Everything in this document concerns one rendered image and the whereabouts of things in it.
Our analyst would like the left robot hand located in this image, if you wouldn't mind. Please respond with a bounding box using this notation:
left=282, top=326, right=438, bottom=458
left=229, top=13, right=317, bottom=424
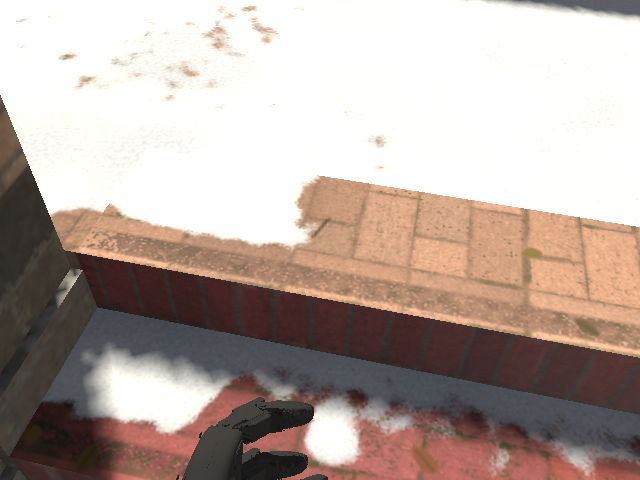
left=176, top=397, right=328, bottom=480

